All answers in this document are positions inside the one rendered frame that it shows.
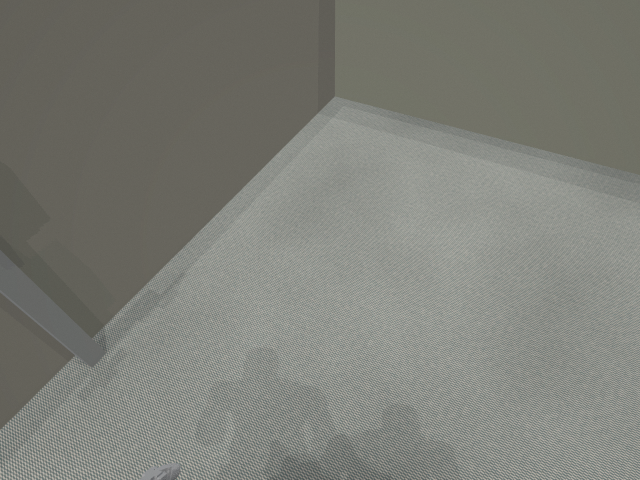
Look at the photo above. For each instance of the panel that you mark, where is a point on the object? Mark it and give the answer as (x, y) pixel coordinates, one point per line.
(17, 287)

